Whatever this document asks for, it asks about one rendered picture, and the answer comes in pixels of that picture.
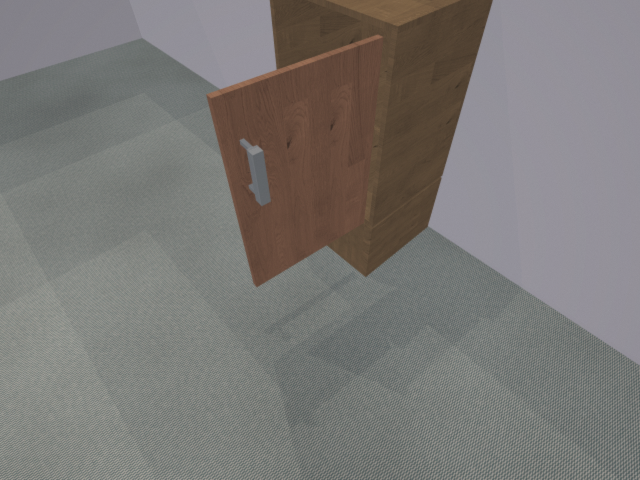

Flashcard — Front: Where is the handle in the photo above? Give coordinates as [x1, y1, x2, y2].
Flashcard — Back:
[240, 138, 271, 206]

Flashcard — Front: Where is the cupboard door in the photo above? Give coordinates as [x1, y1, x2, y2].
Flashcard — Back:
[206, 35, 384, 287]

